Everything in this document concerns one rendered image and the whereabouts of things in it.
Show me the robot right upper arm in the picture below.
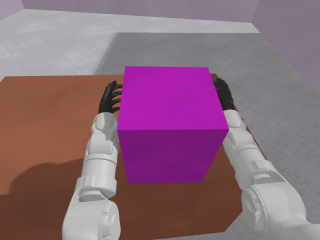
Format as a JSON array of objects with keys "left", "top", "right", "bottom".
[{"left": 241, "top": 181, "right": 320, "bottom": 240}]

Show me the pedestal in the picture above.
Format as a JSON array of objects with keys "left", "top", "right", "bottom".
[{"left": 0, "top": 73, "right": 267, "bottom": 240}]

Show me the robot left upper arm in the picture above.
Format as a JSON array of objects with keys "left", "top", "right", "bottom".
[{"left": 63, "top": 199, "right": 121, "bottom": 240}]

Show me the right robot forearm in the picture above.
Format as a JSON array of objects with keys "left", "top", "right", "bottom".
[{"left": 222, "top": 109, "right": 307, "bottom": 219}]

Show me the left robot hand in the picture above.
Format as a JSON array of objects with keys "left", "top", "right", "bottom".
[{"left": 98, "top": 81, "right": 123, "bottom": 114}]

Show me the carton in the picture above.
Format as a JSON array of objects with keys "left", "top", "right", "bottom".
[{"left": 117, "top": 66, "right": 229, "bottom": 184}]

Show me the right robot hand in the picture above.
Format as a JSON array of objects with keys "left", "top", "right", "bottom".
[{"left": 213, "top": 77, "right": 235, "bottom": 111}]

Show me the left robot forearm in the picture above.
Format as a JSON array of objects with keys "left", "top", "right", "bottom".
[{"left": 62, "top": 112, "right": 119, "bottom": 240}]

